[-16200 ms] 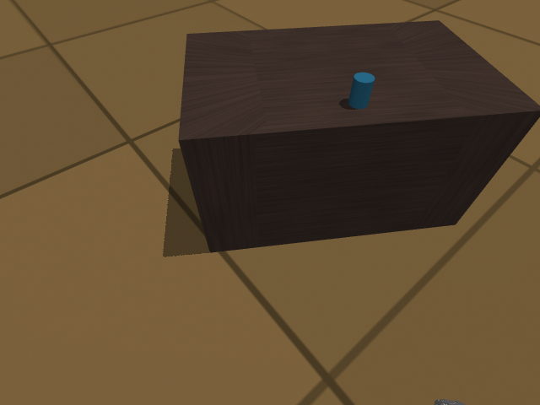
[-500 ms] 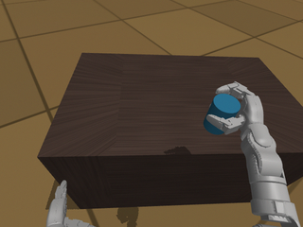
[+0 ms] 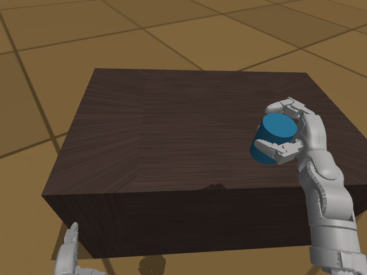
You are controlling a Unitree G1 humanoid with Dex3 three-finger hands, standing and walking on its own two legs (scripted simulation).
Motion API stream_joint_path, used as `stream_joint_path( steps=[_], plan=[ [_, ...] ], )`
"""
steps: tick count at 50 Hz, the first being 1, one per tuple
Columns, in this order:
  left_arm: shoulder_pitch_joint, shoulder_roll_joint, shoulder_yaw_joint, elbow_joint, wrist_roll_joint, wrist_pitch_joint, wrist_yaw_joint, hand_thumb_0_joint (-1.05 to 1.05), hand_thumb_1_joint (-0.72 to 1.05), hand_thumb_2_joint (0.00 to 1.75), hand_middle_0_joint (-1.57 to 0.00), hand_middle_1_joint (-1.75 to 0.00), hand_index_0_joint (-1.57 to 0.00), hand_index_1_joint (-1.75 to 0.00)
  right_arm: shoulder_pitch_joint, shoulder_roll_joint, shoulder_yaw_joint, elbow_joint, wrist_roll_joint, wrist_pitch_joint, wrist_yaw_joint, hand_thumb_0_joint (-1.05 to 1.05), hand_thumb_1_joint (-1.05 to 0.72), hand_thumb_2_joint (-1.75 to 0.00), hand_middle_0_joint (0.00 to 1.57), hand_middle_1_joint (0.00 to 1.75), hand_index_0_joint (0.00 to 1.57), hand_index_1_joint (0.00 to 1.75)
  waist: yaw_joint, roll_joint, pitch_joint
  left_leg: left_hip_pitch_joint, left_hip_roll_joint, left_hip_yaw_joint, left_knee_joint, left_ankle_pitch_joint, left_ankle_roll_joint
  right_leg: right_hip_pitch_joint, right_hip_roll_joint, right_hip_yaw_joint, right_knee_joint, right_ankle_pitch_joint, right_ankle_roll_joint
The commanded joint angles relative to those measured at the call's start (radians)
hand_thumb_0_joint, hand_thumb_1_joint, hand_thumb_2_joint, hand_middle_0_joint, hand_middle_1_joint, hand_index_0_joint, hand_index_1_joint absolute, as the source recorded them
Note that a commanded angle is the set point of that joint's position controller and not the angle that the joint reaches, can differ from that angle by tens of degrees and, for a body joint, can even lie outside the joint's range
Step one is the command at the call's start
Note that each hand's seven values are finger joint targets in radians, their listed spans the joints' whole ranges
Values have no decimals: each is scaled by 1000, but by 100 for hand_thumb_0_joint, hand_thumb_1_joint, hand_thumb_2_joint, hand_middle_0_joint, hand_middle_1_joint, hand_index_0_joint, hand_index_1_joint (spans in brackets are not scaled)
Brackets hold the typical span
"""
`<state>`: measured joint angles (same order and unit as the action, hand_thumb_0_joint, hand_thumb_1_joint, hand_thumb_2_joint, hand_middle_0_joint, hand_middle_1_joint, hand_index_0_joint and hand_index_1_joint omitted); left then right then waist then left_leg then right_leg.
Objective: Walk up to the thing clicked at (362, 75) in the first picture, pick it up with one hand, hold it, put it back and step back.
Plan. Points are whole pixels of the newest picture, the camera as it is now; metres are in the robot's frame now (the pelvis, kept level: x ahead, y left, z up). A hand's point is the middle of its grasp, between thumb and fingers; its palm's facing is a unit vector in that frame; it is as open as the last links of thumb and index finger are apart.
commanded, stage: hold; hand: right
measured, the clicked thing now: (271, 139) +0.33 -0.17 +0.16
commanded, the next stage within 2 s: none
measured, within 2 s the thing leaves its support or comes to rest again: neither
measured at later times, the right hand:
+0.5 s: hand (277, 129) +0.33 -0.17 +0.19, palm faces +0.06 +1.00 -0.05, open 9.7 cm
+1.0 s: hand (277, 133) +0.33 -0.17 +0.18, palm faces +0.08 +1.00 -0.05, open 9.7 cm
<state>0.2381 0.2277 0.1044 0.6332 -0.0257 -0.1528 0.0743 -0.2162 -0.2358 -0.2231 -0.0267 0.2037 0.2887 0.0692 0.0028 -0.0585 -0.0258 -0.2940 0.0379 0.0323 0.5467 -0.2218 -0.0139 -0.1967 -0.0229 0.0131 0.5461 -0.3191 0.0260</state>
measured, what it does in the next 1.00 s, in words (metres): stands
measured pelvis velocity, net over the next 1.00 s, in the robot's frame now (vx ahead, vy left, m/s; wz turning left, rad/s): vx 0.00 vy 0.00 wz -0.01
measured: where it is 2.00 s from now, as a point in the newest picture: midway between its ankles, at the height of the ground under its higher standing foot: outside the picture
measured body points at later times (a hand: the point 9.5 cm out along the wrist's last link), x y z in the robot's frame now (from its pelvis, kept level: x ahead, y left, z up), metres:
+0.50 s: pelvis +0.00 +0.00 +0.00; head -0.02 +0.03 +0.45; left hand +0.17 +0.26 -0.08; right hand +0.32 -0.22 +0.19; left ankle +0.04 +0.13 -0.73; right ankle -0.01 -0.14 -0.73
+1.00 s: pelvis +0.00 +0.00 +0.00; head -0.02 +0.03 +0.45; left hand +0.17 +0.27 -0.08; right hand +0.32 -0.22 +0.19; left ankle +0.04 +0.13 -0.73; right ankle -0.01 -0.14 -0.73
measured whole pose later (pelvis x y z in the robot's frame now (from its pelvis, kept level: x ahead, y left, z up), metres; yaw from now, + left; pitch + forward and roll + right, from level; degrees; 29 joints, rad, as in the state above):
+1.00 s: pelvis +0.00 +0.00 +0.00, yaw +0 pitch -2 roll +0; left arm 0.23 0.23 0.11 0.64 -0.02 -0.20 0.07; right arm -0.18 -0.24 -0.24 -0.11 0.21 0.36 0.08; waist 0.00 -0.06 -0.02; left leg -0.28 0.04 0.04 0.54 -0.23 -0.01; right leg -0.18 -0.02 0.02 0.54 -0.32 0.03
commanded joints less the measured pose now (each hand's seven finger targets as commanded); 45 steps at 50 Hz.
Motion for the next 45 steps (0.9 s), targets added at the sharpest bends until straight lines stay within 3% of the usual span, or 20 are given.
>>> stream_joint_path(
  steps=[1, 4, 9, 10, 11, 12, 14, 16, 20, 21, 23, 24, 26, 29, 35, 37, 38, 42, 43, 45],
  plan=[
    [-152, 143, 48, -184, 1, -65, 8, 0, -54, 5, -4, -5, -4, -5, -378, -187, -80, -267, 18, -65, -3, 0, -19, -130, 128, 143, 133, 143, -11, 65, -227, 132, -18, 32, -87, 134, -3, 15, 31, -15, -92, 171, -36],
    [-135, 145, 52, -165, 0, -66, 7, 0, -54, 5, -4, -5, -4, -4, -377, -199, -86, -292, 18, -58, 2, 0, -18, -128, 127, 141, 131, 141, -11, 38, -217, 129, -24, 40, -87, 112, 3, 15, 26, -8, -103, 161, -30],
    [-116, 98, 16, -134, -4, -63, -5, 0, -54, 5, -4, -5, -4, -5, -364, -175, -73, -311, 28, -31, 15, 0, -18, -129, 128, 142, 132, 142, -8, 40, -183, 113, -24, 39, -90, 137, 0, 14, 27, -13, -99, 182, -31],
    [-95, 110, 34, -115, -3, -60, -5, 0, -54, 5, -4, -5, -4, -5, -349, -198, -101, -287, 28, -23, 18, 0, -19, -129, 128, 142, 132, 142, -5, 36, -194, 112, -23, 39, -92, 147, 1, 24, 28, -13, -97, 191, -33],
    [-135, 115, 30, -151, -3, -67, -4, 0, -54, 5, -4, -5, -4, -5, -364, -189, -89, -301, 30, -20, 20, 0, -18, -129, 127, 142, 132, 142, -3, 58, -176, 113, -20, 38, -99, 131, -4, 14, 31, -14, -97, 171, -36],
    [-131, 154, 64, -144, -3, -70, -2, 0, -54, 5, -4, -5, -4, -5, -332, -202, -108, -257, 31, -10, 21, 0, -19, -129, 128, 142, 132, 142, -2, 78, -167, 117, -25, 42, -99, 127, -5, 5, 26, -9, -105, 167, -35],
    [-147, 115, 35, -128, -6, -78, -8, 0, -54, 5, -4, -5, -4, -5, -409, -190, -87, -315, 34, -13, 21, 0, -21, -128, 128, 141, 132, 141, 0, 46, -141, 92, -22, 36, -109, 75, -6, -7, 31, -13, -111, 109, -38],
    [-156, 148, 63, -137, -4, -88, -1, 0, -54, 5, -4, -5, -4, -5, -388, -183, -82, -258, 31, -7, 20, 0, -24, -129, 129, 141, 133, 141, 13, 76, -140, 87, -22, 36, -112, 58, -8, -3, 31, -10, -114, 87, -42],
    [-130, 130, 39, -149, -1, -97, -1, 0, -54, 5, -4, -5, -4, -4, -407, -193, -80, -314, 27, -14, 26, 0, -18, -128, 127, 141, 131, 141, -4, 72, -228, 127, -22, 41, -86, 139, -4, 33, 29, -5, -93, 182, -37],
    [-129, 135, 42, -140, -3, -97, -1, 0, -54, 5, -4, -5, -4, -4, -358, -201, -96, -275, 29, -8, 26, 0, -20, -127, 128, 140, 131, 140, -8, 67, -202, 125, -22, 41, -87, 140, -4, 20, 30, -7, -95, 183, -35],
    [-133, 128, 41, -153, 0, -97, -2, 0, -54, 5, -4, -5, -4, -4, -393, -215, -117, -297, 30, -14, 19, 0, -20, -128, 128, 141, 132, 141, -13, 53, -231, 139, -21, 41, -84, 145, -1, 30, 29, -5, -93, 194, -32],
    [-141, 119, 30, -158, -1, -96, -5, 0, -54, 5, -4, -4, -4, -4, -397, -195, -97, -345, 32, -16, 20, 0, -18, -127, 127, 141, 132, 141, -19, 40, -238, 137, -21, 40, -82, 144, 0, 29, 30, -7, -94, 196, -30],
    [-145, 139, 48, -151, -1, -96, -6, 0, -54, 5, -4, -5, -4, -5, -366, -205, -113, -313, 33, -5, 11, 0, -21, -130, 130, 143, 134, 143, -20, 27, -214, 130, -25, 41, -84, 146, 2, 19, 28, -6, -97, 198, -27],
    [-130, 119, 32, -140, 3, -87, -9, 0, -55, 5, -4, -4, -4, -5, -360, -202, -107, -331, 26, -2, 9, 0, -20, -130, 129, 143, 133, 143, -20, 43, -240, 147, -18, 38, -79, 192, 2, 30, 31, -8, -82, 242, -29],
    [-150, 139, 54, -133, 0, -87, -5, 0, -55, 5, -4, -4, -4, -5, -360, -180, -93, -299, 29, 16, 18, 0, -18, -129, 128, 142, 132, 142, -4, 74, -190, 119, -18, 35, -91, 158, -7, 26, 31, -12, -88, 195, -36],
    [-138, 115, 27, -129, 0, -83, -8, 0, -55, 5, -4, -4, -4, -5, -360, -195, -99, -310, 24, 15, 19, 0, -18, -128, 128, 141, 132, 141, -13, 61, -174, 111, -18, 37, -94, 123, -6, 10, 33, -12, -95, 164, -36],
    [-135, 124, 39, -123, -2, -86, -8, 0, -54, 5, -4, -5, -4, -5, -357, -190, -96, -300, 27, 14, 21, 0, -19, -128, 128, 141, 132, 141, -5, 81, -166, 109, -20, 37, -96, 117, -7, 7, 32, -11, -97, 156, -38],
    [-104, 139, 56, -147, -1, -88, -6, 0, -54, 5, -4, -5, -4, -4, -358, -183, -90, -309, 29, 4, 22, 0, -18, -129, 128, 142, 132, 142, 3, 69, -205, 119, -19, 35, -87, 154, -5, 35, 31, -12, -90, 192, -35],
    [-117, 116, 32, -148, -1, -90, -7, 0, -54, 5, -4, -5, -4, -4, -392, -174, -76, -345, 30, -3, 22, 0, -17, -128, 127, 141, 132, 141, 2, 56, -197, 111, -16, 33, -91, 143, -6, 29, 35, -14, -89, 177, -37],
    [-124, 139, 59, -133, -1, -96, -5, 0, -54, 5, -4, -5, -4, -4, -369, -212, -107, -341, 24, -7, 11, 0, -18, -129, 128, 142, 133, 142, -9, 28, -195, 113, -18, 36, -86, 137, -2, 23, 34, -12, -93, 176, -32]
  ],
)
